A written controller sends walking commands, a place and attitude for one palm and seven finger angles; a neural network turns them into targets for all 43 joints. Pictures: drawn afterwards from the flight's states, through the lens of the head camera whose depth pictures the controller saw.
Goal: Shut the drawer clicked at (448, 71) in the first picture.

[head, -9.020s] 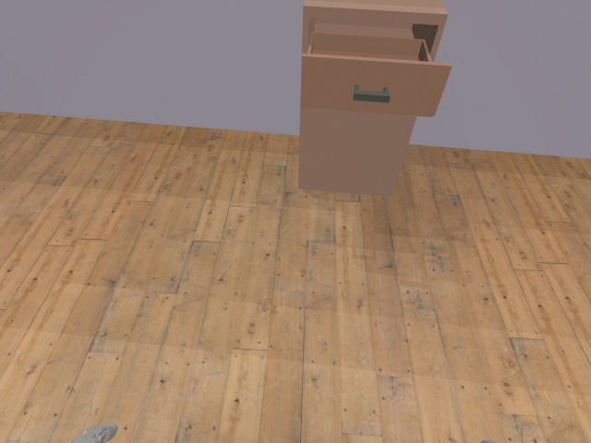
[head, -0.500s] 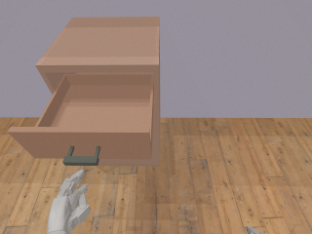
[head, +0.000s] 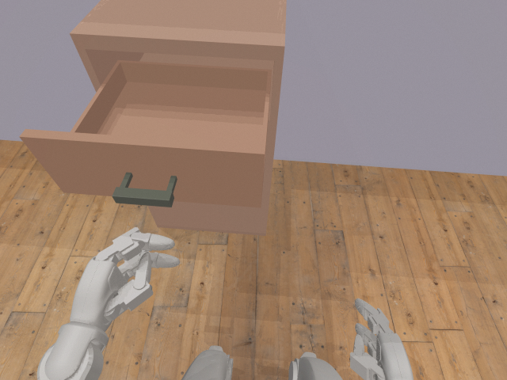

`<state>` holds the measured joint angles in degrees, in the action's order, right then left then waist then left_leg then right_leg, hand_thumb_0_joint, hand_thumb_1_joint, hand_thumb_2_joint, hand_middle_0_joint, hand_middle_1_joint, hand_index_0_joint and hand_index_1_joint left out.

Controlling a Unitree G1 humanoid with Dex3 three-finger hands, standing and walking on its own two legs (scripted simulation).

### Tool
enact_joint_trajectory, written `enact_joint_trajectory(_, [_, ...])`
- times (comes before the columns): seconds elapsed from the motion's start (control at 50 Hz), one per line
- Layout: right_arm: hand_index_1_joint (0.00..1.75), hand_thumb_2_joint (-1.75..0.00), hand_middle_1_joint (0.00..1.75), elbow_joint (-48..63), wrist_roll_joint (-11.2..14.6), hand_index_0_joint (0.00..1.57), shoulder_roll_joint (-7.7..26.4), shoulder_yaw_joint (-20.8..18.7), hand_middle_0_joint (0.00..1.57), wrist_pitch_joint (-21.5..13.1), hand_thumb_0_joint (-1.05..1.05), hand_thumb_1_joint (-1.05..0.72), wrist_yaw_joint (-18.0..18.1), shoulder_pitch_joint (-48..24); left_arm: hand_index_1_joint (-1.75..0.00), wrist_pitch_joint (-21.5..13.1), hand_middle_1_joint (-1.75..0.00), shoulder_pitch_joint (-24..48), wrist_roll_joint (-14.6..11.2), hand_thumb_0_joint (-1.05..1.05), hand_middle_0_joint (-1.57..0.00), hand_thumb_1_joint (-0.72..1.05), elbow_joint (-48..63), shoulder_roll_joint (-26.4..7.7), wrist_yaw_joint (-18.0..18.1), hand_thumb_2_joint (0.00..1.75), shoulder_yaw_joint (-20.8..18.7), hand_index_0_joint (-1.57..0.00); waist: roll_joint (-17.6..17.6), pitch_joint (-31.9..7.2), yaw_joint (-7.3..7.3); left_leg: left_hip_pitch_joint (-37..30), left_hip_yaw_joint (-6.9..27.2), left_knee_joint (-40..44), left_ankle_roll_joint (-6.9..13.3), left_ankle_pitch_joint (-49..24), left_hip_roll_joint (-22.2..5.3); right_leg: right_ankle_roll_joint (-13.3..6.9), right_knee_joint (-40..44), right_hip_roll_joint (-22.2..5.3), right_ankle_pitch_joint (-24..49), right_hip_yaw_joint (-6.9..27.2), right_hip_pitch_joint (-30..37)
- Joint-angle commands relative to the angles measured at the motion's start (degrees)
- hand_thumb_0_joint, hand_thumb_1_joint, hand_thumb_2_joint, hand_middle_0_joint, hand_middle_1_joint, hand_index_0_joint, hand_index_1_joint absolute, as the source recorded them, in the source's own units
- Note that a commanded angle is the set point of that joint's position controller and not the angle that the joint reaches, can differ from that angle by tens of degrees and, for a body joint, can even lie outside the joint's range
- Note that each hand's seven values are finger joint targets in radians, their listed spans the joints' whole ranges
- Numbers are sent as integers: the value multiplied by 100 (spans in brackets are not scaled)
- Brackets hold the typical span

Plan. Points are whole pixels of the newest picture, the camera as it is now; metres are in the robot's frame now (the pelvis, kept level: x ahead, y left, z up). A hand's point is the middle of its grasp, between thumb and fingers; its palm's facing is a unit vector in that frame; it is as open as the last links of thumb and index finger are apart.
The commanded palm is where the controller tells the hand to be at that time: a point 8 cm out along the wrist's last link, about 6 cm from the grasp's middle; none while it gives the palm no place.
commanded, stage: raise the hand and make a fist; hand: left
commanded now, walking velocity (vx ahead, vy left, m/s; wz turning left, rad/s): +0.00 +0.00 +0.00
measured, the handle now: (147, 188) +0.43 +0.23 +0.02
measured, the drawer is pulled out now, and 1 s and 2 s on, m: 0.29 0.29 0.29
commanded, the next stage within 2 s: bring the fist close to the handle in 1.22 s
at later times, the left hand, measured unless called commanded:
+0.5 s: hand (128, 278) +0.23 +0.18 +0.09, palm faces +0.01 -1.00 -0.04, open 3.1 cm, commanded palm +0.20 +0.24 +0.10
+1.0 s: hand (109, 276) +0.22 +0.20 +0.11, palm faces +0.02 -1.00 -0.06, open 3.3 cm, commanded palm +0.19 +0.25 +0.12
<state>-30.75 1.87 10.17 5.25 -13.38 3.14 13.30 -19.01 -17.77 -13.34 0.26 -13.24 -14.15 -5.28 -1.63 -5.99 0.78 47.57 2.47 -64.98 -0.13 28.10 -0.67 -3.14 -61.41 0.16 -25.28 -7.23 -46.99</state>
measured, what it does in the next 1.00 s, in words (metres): stands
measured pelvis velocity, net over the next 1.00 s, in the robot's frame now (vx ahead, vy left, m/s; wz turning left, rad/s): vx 0.05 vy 0.01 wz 0.00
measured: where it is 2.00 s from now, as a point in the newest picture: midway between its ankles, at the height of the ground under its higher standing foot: outside the picture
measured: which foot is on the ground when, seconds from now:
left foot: down 0.00-1.00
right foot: down 0.00-1.00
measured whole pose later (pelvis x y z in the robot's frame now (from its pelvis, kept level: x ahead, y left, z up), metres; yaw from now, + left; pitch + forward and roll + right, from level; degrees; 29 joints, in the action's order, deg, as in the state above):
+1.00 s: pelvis +0.05 +0.01 +0.04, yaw +0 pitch +8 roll -2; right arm -30.7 2.6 13.5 1.5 -13.8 3.1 14.9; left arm -15.8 -34.0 -15.2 14.2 -12.9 -13.1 -8.7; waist -2.3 -6.1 0.6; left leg 33.6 1.3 -53.4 1.2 27.3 -0.1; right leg -1.5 -49.8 0.1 -24.2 -5.8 -33.2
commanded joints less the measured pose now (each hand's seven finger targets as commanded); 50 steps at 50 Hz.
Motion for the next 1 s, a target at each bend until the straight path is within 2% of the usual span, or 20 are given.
enact_joint_trajectory(0.0, [30, -90, 30, 1082, 32, 20, 916, -607, 20, -374, 0, -90, 95, -490, -106, 35, -106, -232, -206, 0, -90, 90, 1354, -590, 220, 90, -699, -90, -39, -1154, 104, -521, -29, 1540, 159, -445, 147, 201, 1657, -75, -650, 739, 1436])
enact_joint_trajectory(0.02, [30, -90, 30, 1068, 9, 20, 888, -607, 20, -399, 0, -90, 77, -468, -108, -10, -108, -372, -211, 0, -92, 90, 1483, -546, 316, 90, -691, -92, -22, -1111, 95, -583, -23, 1587, 157, -528, 137, 196, 1636, -68, -502, 678, 1447])
enact_joint_trajectory(0.06, [30, -90, 30, 1019, -37, 20, 894, -633, 20, -412, 0, -90, 46, -507, -112, -146, -112, -697, -146, 0, -96, 90, 1448, -494, 466, 90, -671, -96, 451, -919, 81, -567, 33, 1663, 167, -666, 95, 191, 1555, -16, -286, 503, 1422])
enact_joint_trajectory(0.1, [30, -90, 30, 981, -61, 20, 937, -672, 20, -468, 0, -90, 11, -420, -117, -361, -117, -742, -86, 0, -100, 90, 1616, -369, 505, 90, -508, -100, 150, -820, 7, -650, -15, 1640, 157, -689, 107, 190, 1495, -32, -169, 488, 1256])
enact_joint_trajectory(0.16, [30, -90, 30, 968, -65, 20, 1015, -711, 20, -520, 0, -90, -13, -380, -123, -556, -123, -838, -52, 0, -106, 90, 1730, -374, 510, 90, -405, -106, 258, -733, -80, -690, 9, 1640, 168, -627, 97, 185, 1455, -14, -180, 434, 1127])
enact_joint_trajectory(0.22, [30, -90, 30, 998, -53, 20, 1038, -749, 20, -559, 0, -90, -27, -253, -130, -688, -130, -1050, -15, 0, -112, 90, 2148, -343, 500, 90, -299, -112, -178, -1014, -73, -1022, 5, 1665, 137, -856, 86, 157, 1332, -4, 157, 357, 1140])
enact_joint_trajectory(0.24, [30, -90, 30, 1016, -53, 20, 1024, -746, 20, -557, 0, -90, -33, -234, -132, -686, -132, -1133, -5, 0, -114, 90, 2246, -286, 520, 90, -230, -114, -214, -991, -57, -1072, 23, 1695, 129, -925, 83, 148, 1311, -3, 243, 319, 1153])
enact_joint_trajectory(0.26, [30, -90, 30, 999, -53, 20, 1051, -751, 20, -528, 0, -90, -34, -224, -134, -663, -134, -1060, 34, 0, -116, 90, 2272, -337, 554, 90, -213, -116, -52, -937, -144, -1077, 71, 1684, 139, -948, 59, 159, 1285, 26, 288, 294, 1107])
enact_joint_trajectory(0.3, [30, -90, 30, 1025, -50, 20, 1036, -768, 20, -480, 0, -90, -27, -185, -138, -638, -138, -1127, 56, 0, -120, 90, 2375, -315, 600, 90, -201, -120, -63, -943, -116, -1140, 91, 1713, 121, -1077, 59, 159, 1270, 31, 446, 274, 1158])
enact_joint_trajectory(0.36, [30, -90, 30, 1047, -38, 20, 1037, -759, 20, -365, 0, -90, -23, -174, -145, -532, -145, -1134, 127, 0, -126, 90, 2445, -441, 637, 90, -286, -126, -158, -894, -116, -1253, 91, 1735, 114, -1262, 46, 147, 1279, 48, 656, 263, 1234])
enact_joint_trajectory(0.42, [30, -90, 30, 1158, -29, 20, 981, -732, 20, -275, 0, -90, -42, -171, -151, -368, -151, -1348, 111, 0, -132, 90, 2592, -270, 605, 90, -149, -132, -324, -961, -71, -1451, 85, 1774, 78, -1591, 39, 154, 1291, 55, 979, 230, 1363])
enact_joint_trajectory(0.46, [30, -90, 30, 1149, -21, 20, 978, -720, 20, -183, 0, -90, -36, -201, -156, -226, -156, -1378, 120, 0, -136, 90, 2459, -370, 591, 90, -271, -136, -71, -850, -90, -1417, 82, 1797, 104, -1617, 35, 160, 1368, 76, 1088, 233, 1478])
enact_joint_trajectory(0.5, [30, -90, 30, 1216, -7, 20, 927, -713, 20, -125, 0, -90, -38, -215, -160, -124, -160, -1573, 77, 0, -140, 90, 2537, -362, 529, 90, -346, -140, -76, -884, -22, -1486, 48, 1830, 94, -1773, 38, 161, 1406, 71, 1276, 232, 1631])
enact_joint_trajectory(0.54, [30, -90, 30, 1229, 7, 20, 924, -684, 20, -102, 0, -90, -30, -234, -160, -66, -160, -1427, 23, 0, -140, 90, 2664, -353, 447, 90, -336, -140, -205, -828, -63, -1551, 37, 1843, 84, -1774, 43, 171, 1472, 73, 1317, 251, 1633])
enact_joint_trajectory(0.6, [30, -90, 30, 1218, 11, 20, 890, -661, 20, -88, 0, -90, -34, -246, -160, -7, -160, -1618, -40, 0, -140, 90, 2690, -419, 373, 90, -474, -140, -119, -846, -15, -1613, 39, 1872, 84, -1914, 40, 165, 1514, 71, 1467, 235, 1780])
enact_joint_trajectory(0.62, [30, -90, 30, 1205, 19, 20, 897, -648, 20, -99, 0, -90, -31, -251, -160, -17, -160, -1509, -57, 0, -140, 90, 2735, -395, 334, 90, -431, -140, -59, -768, -67, -1635, 52, 1874, 81, -1943, 34, 172, 1534, 77, 1516, 228, 1760])
enact_joint_trajectory(0.76, [30, -90, 30, 1067, 49, 20, 914, -641, 20, -237, 0, -90, 8, -362, -160, -2, -160, -1595, -234, 0, -140, 90, 2665, -631, 148, 90, -773, -140, -17, -705, -37, -1651, 38, 1930, 113, -1813, 65, 178, 1747, 51, 1448, 304, 1937])
enact_joint_trajectory(0.8, [30, -90, 30, 1062, 60, 20, 902, -632, 20, -322, 0, -90, 8, -328, -160, -47, -160, -1501, -275, 0, -140, 90, 2884, -512, 96, 90, -631, -140, -237, -782, -43, -1799, 31, 1985, 105, -1865, 77, 177, 1773, 25, 1478, 301, 1978])
enact_joint_trajectory(0.86, [30, -90, 30, 969, 63, 20, 940, -647, 20, -381, 0, -90, 7, -386, -160, -1, -160, -1592, -299, 0, -140, 90, 2529, -502, 83, 90, -670, -140, 127, -509, -81, -1623, 54, 2005, 122, -1638, 82, 194, 1872, 33, 1274, 305, 1910])
enact_joint_trajectory(0.98, [30, -90, 30, 977, 75, 20, 935, -666, 20, -455, 0, -90, 21, -397, -160, -104, -160, -1544, -288, 0, -140, 90, 2667, -582, 131, 90, -779, -140, -149, -581, -4, -1670, -4, 2093, 124, -1441, 108, 178, 1933, 4, 951, 364, 1948])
